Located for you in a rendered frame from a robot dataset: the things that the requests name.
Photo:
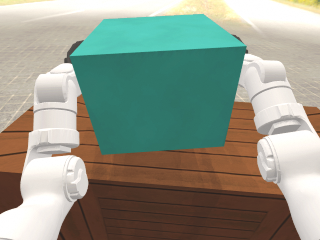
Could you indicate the pedestal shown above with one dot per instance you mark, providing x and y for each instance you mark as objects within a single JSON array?
[{"x": 211, "y": 193}]

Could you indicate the right robot upper arm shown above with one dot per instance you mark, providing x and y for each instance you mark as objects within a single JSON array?
[{"x": 292, "y": 161}]

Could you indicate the left robot hand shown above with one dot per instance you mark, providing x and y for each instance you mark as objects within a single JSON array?
[{"x": 71, "y": 50}]

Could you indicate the left robot upper arm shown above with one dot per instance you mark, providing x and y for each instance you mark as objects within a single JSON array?
[{"x": 49, "y": 186}]

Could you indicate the left robot forearm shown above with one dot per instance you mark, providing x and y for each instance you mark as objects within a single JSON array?
[{"x": 55, "y": 115}]

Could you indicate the right robot forearm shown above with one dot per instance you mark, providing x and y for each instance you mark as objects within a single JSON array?
[{"x": 274, "y": 104}]

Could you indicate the right robot hand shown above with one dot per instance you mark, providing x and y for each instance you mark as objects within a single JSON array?
[{"x": 246, "y": 52}]

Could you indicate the carton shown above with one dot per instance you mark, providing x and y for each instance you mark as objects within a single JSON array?
[{"x": 159, "y": 83}]

